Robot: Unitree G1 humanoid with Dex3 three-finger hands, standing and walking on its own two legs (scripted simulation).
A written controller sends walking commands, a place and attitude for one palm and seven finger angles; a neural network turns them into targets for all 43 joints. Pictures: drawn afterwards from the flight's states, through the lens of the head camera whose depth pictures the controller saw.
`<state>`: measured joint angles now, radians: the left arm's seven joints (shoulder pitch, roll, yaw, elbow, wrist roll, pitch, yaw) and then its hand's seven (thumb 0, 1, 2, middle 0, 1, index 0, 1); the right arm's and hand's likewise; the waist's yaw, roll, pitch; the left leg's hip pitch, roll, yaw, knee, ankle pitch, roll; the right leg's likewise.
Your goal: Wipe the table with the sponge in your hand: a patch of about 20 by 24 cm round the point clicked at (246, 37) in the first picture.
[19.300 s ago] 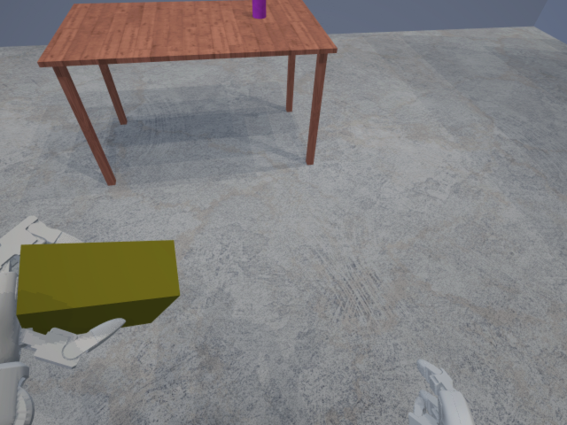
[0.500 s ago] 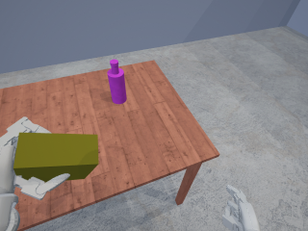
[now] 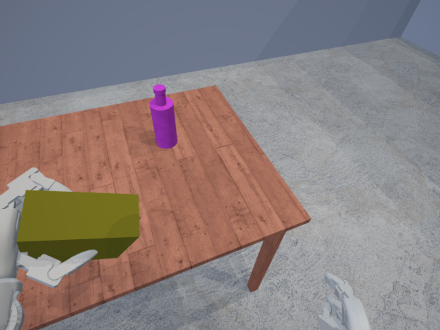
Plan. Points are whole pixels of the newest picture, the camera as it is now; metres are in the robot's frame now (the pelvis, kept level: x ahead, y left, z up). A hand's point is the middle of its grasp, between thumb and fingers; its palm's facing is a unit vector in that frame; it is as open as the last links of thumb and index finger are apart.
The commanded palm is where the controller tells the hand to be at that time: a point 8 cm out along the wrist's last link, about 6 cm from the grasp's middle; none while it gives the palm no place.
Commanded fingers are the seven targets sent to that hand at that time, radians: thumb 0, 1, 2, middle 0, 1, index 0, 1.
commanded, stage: look again from close up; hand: left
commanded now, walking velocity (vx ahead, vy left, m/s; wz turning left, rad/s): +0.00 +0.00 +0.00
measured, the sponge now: (97, 229) +0.23 +0.20 +0.12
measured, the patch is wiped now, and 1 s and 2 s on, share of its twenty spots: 0.00 0.00 0.00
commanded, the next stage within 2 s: shuffle to correct the standing spot in 0.10 s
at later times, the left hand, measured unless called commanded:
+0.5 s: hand (65, 218) +0.23 +0.24 +0.15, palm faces +0.34 -0.86 -0.39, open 10.3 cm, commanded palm +0.17 +0.27 +0.17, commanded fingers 0.00 0.10 1.30 -1.20 -1.60 -1.20 -1.60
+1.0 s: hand (126, 213) +0.24 +0.16 +0.15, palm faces +0.32 -0.87 -0.37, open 10.3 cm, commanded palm +0.18 +0.20 +0.17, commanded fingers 0.00 0.10 1.30 -1.20 -1.60 -1.20 -1.60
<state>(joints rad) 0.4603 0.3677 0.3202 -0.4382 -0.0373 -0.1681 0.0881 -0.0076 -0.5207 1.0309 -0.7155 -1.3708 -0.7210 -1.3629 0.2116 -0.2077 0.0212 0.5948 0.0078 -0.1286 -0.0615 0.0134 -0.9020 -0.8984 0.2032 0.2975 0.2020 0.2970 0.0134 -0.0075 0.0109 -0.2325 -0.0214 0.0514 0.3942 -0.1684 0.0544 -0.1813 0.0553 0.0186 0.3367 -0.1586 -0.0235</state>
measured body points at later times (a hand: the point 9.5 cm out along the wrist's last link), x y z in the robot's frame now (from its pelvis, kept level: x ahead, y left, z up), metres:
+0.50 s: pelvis +0.00 -0.01 +0.00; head +0.02 +0.01 +0.45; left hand +0.20 +0.28 +0.17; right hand +0.19 -0.22 -0.08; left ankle +0.03 +0.08 -0.75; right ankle +0.01 -0.11 -0.75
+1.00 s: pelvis +0.02 -0.08 -0.01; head +0.03 -0.08 +0.44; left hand +0.22 +0.20 +0.17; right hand +0.19 -0.32 -0.09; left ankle +0.03 +0.08 -0.74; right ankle +0.01 -0.11 -0.75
